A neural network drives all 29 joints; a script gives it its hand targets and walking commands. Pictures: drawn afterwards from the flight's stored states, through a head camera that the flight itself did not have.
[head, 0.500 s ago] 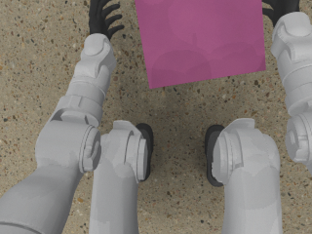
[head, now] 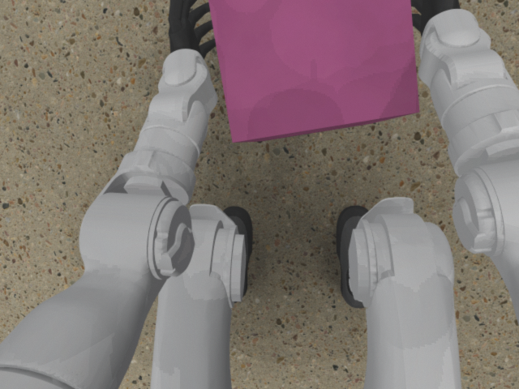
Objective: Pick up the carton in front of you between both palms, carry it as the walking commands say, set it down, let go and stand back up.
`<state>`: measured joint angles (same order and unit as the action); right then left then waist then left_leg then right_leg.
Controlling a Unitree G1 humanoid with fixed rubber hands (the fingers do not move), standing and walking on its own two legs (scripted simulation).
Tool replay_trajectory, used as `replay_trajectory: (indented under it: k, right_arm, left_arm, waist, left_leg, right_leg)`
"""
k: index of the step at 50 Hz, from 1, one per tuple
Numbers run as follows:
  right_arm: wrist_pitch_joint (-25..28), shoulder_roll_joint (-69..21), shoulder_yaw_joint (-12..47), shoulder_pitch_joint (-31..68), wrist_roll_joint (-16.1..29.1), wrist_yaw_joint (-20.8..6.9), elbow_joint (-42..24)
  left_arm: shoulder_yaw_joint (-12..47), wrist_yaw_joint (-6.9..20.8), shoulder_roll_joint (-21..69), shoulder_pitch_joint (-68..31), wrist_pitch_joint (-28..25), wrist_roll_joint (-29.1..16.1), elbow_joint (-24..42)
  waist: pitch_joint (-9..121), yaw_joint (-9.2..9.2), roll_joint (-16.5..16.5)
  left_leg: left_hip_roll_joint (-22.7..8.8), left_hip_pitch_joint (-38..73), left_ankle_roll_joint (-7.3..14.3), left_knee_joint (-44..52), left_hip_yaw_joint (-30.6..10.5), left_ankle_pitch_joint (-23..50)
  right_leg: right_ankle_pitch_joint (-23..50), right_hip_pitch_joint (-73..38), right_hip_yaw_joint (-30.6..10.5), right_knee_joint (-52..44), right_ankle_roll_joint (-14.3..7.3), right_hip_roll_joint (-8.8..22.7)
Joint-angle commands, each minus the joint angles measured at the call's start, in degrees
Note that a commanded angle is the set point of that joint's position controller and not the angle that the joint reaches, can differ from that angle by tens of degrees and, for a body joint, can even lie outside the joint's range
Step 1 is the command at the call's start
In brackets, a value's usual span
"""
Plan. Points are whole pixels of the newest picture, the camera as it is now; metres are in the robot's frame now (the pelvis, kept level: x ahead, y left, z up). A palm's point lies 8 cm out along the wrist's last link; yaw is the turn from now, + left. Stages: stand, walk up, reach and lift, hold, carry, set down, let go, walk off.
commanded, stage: reach and lift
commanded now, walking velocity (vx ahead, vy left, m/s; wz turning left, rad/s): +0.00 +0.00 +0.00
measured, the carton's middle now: (308, 63) +0.51 -0.05 -0.25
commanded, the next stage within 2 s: none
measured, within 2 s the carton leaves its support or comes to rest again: leaves its support in 0.12 s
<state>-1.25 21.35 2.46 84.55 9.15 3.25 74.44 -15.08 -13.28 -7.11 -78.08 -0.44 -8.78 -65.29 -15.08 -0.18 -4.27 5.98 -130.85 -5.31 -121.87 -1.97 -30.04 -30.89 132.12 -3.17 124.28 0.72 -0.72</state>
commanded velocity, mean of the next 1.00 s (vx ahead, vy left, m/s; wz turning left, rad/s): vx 0.00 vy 0.00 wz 0.00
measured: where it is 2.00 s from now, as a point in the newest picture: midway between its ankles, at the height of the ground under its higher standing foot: (293, 271)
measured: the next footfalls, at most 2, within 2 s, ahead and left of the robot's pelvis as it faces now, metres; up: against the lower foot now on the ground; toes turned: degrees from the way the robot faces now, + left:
none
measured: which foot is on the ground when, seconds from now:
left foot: down 0.00-1.00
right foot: down 0.00-1.00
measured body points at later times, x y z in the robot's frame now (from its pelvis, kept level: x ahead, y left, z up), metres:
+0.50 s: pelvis +0.00 +0.01 +0.06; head +0.26 -0.05 +0.42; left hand +0.50 +0.09 -0.02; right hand +0.50 -0.21 -0.03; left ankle +0.13 +0.13 -0.34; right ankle +0.11 -0.13 -0.34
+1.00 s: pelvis +0.04 +0.01 +0.19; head +0.24 -0.03 +0.59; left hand +0.48 +0.10 +0.13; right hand +0.46 -0.20 +0.12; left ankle +0.13 +0.13 -0.34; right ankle +0.11 -0.13 -0.34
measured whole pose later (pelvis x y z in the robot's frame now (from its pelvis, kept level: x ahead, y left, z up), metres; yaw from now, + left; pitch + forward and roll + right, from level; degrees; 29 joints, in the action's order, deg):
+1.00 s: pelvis +0.04 +0.01 +0.19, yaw -5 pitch +38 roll +1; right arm -16.9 2.5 -16.6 44.5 -7.1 1.7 40.4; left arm -23.5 -7.4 6.9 -40.6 15.3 5.7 -33.4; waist 13.0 0.2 -1.8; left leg 7.4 -96.8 -3.7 -89.5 -5.8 -30.4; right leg -29.0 98.2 -6.2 89.7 2.8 -5.8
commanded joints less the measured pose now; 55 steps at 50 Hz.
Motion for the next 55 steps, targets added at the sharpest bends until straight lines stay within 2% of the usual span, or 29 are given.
replay_trajectory:
  k: [1,5,10,12,15,17,19,22,26,31,38,45,55]
  right_arm:
    - [-0.4,-46.5,6.2,24.9,-0.6,-11.7,-14.1]
    - [-1.5,-53.2,7.9,25.3,0.7,-12.5,-20.9]
    - [-3.8,-59.3,11.6,23.2,1.6,-11.1,-32.3]
    - [-5.6,-62.6,13.1,21.5,1.3,-10.8,-37.0]
    - [-8.7,-67.3,14.1,18.8,0.2,-11.0,-41.0]
    - [-10.9,-69.9,13.1,16.5,-1.3,-11.8,-39.0]
    - [-12.5,-71.6,10.5,14.4,-3.6,-12.8,-34.5]
    - [-13.9,-72.9,5.6,12.4,-7.2,-14.0,-29.3]
    - [-14.2,-73.7,0.5,10.2,-11.0,-14.9,-26.2]
    - [-14.1,-75.0,-1.1,7.3,-13.1,-15.5,-26.5]
    - [-14.0,-77.9,4.7,2.4,-11.1,-15.5,-32.5]
    - [-14.4,-80.4,10.7,-3.2,-8.5,-15.0,-37.1]
    - [-13.9,-83.1,11.8,-13.2,-9.2,-14.2,-37.1]
  left_arm:
    - [12.4,13.4,45.3,-25.6,2.1,2.5,9.3]
    - [15.6,14.6,53.4,-26.9,3.4,0.0,15.1]
    - [22.7,14.1,60.1,-26.8,5.5,-3.1,24.6]
    - [25.2,14.0,60.9,-27.5,6.8,-2.8,30.4]
    - [26.9,14.1,61.5,-26.9,9.2,-0.9,36.0]
    - [25.7,14.5,61.7,-25.5,11.2,1.1,34.8]
    - [22.3,15.1,62.4,-23.6,13.0,4.2,30.8]
    - [17.4,16.2,63.9,-21.2,14.7,8.6,26.0]
    - [14.3,17.5,65.6,-19.3,15.5,11.5,23.3]
    - [14.4,18.1,68.0,-15.4,15.7,13.0,22.8]
    - [21.1,18.7,71.5,-9.0,15.8,11.0,26.5]
    - [27.5,19.1,73.4,-1.9,16.3,8.3,29.4]
    - [28.7,20.2,74.1,9.0,16.0,8.9,28.2]
  waist:
    - [59.6,-2.25,5.0]
    - [69.6,-3.19,5.3]
    - [87.4,-4.89,7.3]
    - [92.5,-4.64,8.6]
    - [93.4,-3.06,9.7]
    - [86.4,-1.67,10.1]
    - [77.8,-0.39,10.0]
    - [71.7,0.32,9.3]
    - [72.1,-0.47,7.7]
    - [74.9,-1.21,6.4]
    - [80.7,-1.32,5.7]
    - [80.4,-0.88,5.8]
    - [71.1,-0.42,5.8]
  left_leg:
    - [4.4,26.6,2.0,5.2,7.8,12.4]
    - [5.0,29.6,1.9,4.3,8.5,17.6]
    - [5.7,34.3,1.4,5.0,9.5,20.6]
    - [6.1,35.7,1.5,6.4,9.8,19.1]
    - [6.4,36.1,2.1,9.7,10.1,13.6]
    - [6.2,33.6,2.7,12.5,9.8,7.5]
    - [5.9,31.0,3.2,15.1,9.2,2.6]
    - [5.9,30.8,3.6,18.6,8.7,0.3]
    - [6.0,33.3,3.3,23.2,8.3,1.4]
    - [6.0,38.8,2.6,28.4,7.8,3.7]
    - [5.9,47.2,2.0,34.0,6.7,8.7]
    - [5.6,54.9,1.9,39.9,5.3,10.7]
    - [4.8,64.9,2.5,50.2,2.8,12.1]
  right_leg:
    - [14.2,-30.3,3.4,-11.0,-1.4,-4.0]
    - [20.8,-36.3,4.7,-10.0,-1.3,-4.7]
    - [27.8,-50.6,6.4,-10.7,-0.6,-5.6]
    - [27.4,-54.5,6.9,-11.9,-0.1,-6.2]
    - [21.4,-55.2,7.4,-14.6,0.4,-7.0]
    - [13.4,-50.8,7.3,-17.4,0.6,-7.3]
    - [5.2,-45.4,6.9,-20.8,0.6,-7.4]
    - [0.1,-42.3,6.4,-24.7,0.4,-7.6]
    - [2.6,-44.3,6.5,-28.2,0.1,-7.9]
    - [6.3,-48.2,6.9,-32.4,0.0,-8.2]
    - [12.8,-56.9,6.8,-36.9,0.3,-8.7]
    - [15.0,-65.2,6.0,-42.3,0.7,-9.0]
    - [16.6,-76.2,3.4,-52.8,0.6,-8.5]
